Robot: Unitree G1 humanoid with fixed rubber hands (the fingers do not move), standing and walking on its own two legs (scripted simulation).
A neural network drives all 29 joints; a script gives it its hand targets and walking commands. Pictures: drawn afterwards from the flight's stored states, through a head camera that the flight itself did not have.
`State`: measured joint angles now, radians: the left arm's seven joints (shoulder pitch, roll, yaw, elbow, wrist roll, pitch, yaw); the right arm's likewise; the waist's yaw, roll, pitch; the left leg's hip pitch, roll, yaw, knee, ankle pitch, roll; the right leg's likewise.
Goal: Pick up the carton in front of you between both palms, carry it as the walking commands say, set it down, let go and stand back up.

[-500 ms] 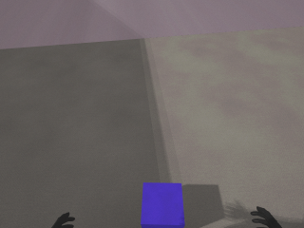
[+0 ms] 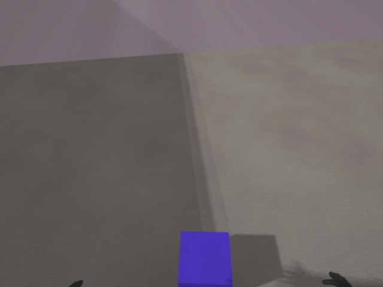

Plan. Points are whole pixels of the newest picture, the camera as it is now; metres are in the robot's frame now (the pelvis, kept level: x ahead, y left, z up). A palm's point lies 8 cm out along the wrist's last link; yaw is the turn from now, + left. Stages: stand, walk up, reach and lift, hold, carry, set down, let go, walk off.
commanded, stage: stand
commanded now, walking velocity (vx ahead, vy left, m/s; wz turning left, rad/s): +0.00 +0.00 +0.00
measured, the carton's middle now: (204, 265) +0.36 -0.01 -0.65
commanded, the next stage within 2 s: none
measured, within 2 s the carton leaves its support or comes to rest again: neither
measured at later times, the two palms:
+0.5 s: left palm out of the picture +0.08 +0.31 -0.10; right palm out of the picture +0.08 -0.31 -0.10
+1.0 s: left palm out of the picture +0.07 +0.31 -0.10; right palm out of the picture +0.08 -0.31 -0.10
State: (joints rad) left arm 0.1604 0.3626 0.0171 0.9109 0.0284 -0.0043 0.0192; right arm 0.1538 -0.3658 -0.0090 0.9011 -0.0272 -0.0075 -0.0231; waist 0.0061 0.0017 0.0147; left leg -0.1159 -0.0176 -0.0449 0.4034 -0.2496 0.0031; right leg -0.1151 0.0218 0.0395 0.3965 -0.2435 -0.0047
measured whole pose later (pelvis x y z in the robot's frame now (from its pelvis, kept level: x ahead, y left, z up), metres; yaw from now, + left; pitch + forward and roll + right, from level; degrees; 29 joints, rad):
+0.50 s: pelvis -0.01 +0.00 +0.00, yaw +0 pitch -3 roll +0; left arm 0.14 0.38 0.01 1.00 0.02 -0.01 0.01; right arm 0.14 -0.38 0.00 0.99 -0.02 -0.01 -0.02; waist 0.00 0.00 0.02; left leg -0.11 -0.02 -0.05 0.36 -0.21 0.00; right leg -0.11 0.02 0.04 0.35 -0.20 0.00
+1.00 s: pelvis -0.01 +0.00 +0.00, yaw +0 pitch -3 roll +0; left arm 0.12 0.39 0.00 1.04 0.02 -0.01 0.01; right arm 0.12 -0.39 0.00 1.03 -0.01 -0.01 -0.01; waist 0.00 0.00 0.03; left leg -0.10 -0.02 -0.05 0.34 -0.19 0.00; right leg -0.10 0.02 0.04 0.34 -0.19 0.00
